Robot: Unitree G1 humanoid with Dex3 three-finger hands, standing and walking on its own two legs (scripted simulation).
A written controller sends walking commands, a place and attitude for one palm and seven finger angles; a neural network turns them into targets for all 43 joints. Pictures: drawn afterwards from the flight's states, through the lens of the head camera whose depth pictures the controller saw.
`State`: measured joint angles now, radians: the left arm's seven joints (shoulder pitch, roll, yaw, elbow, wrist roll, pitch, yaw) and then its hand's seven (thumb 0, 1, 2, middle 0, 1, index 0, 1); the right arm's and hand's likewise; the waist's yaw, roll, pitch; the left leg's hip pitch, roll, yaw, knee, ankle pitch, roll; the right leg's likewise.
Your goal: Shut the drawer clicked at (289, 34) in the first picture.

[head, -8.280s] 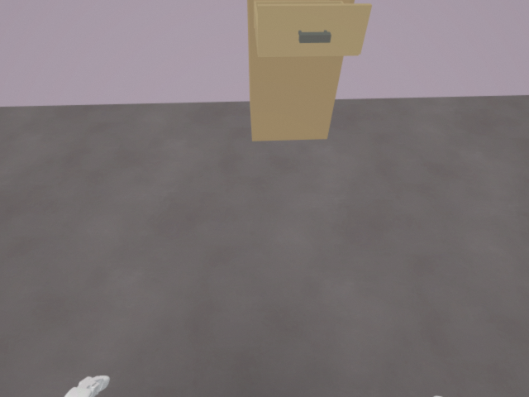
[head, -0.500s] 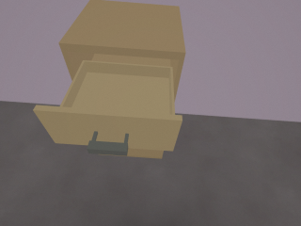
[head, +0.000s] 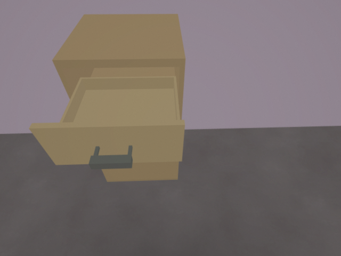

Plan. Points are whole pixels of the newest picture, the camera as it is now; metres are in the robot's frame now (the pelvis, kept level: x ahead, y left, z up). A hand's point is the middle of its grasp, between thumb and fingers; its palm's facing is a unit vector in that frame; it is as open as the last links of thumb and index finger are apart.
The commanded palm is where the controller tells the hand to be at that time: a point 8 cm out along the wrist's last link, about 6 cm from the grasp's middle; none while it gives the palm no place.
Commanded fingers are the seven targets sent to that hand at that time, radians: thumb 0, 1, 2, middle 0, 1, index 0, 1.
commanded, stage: come to a stop and stand still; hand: left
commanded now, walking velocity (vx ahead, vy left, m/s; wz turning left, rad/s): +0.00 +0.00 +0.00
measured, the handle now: (112, 155) +0.39 +0.19 -0.02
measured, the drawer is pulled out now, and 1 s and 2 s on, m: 0.29 0.29 0.29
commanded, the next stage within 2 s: look again from close up in 0.12 s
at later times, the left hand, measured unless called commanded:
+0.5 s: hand out of the picture +0.05 +0.21 -0.18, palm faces +0.01 -0.98 -0.22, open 7.3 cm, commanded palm none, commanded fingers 0.00 0.90 0.90 -0.20 -0.30 -0.20 -0.30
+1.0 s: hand out of the picture +0.05 +0.24 -0.18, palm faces -0.02 -0.97 -0.23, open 7.3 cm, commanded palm none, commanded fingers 0.00 0.90 0.90 -0.20 -0.30 -0.20 -0.30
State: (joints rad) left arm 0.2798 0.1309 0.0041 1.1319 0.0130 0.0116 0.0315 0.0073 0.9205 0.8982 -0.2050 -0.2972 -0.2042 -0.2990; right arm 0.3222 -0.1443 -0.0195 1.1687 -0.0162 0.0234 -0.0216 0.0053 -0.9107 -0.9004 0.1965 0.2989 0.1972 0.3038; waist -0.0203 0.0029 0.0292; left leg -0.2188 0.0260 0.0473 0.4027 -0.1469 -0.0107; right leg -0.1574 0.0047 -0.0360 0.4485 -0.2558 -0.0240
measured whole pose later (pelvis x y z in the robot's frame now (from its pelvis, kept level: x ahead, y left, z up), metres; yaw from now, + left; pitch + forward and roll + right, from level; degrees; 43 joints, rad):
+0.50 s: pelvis +0.03 +0.03 -0.01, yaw +0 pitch +0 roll -1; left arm 0.29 0.16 0.00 1.04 0.02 -0.01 0.05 0.00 0.91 0.90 -0.20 -0.30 -0.20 -0.30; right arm 0.27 -0.17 -0.03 1.04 -0.02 0.00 -0.03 0.01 -0.92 -0.90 0.20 0.30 0.20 0.30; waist -0.01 0.02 0.00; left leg -0.32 0.00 0.04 0.61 -0.29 0.03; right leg -0.22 -0.02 -0.03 0.57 -0.36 0.01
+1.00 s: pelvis +0.04 +0.05 -0.01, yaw -1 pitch -1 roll +1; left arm 0.27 0.18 -0.01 1.06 0.02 0.01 0.03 0.00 0.91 0.90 -0.20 -0.30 -0.20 -0.30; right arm 0.20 -0.18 -0.01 1.07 -0.02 0.00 -0.01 0.01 -0.91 -0.90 0.20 0.30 0.20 0.30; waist 0.00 -0.01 0.05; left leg -0.22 -0.06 0.08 0.48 -0.25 0.07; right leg -0.15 -0.08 0.00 0.51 -0.35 0.04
